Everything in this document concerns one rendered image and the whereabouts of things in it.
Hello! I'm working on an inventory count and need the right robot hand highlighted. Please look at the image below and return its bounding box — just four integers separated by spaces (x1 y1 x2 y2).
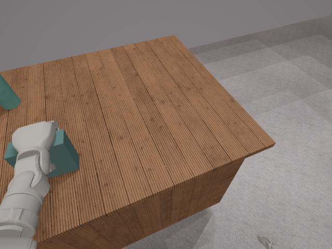
257 234 286 249

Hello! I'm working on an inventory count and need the left robot hand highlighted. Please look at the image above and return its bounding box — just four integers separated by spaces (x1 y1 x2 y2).
12 120 60 172

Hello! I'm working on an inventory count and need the table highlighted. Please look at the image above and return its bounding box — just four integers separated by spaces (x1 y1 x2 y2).
0 35 276 249

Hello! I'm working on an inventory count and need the robot left upper arm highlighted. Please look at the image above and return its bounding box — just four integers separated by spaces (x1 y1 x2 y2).
0 237 37 249

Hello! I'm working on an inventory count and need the sponge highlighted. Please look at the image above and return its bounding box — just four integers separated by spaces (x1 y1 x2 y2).
4 129 80 178

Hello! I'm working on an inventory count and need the left robot forearm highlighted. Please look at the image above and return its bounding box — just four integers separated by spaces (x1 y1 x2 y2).
0 147 50 239

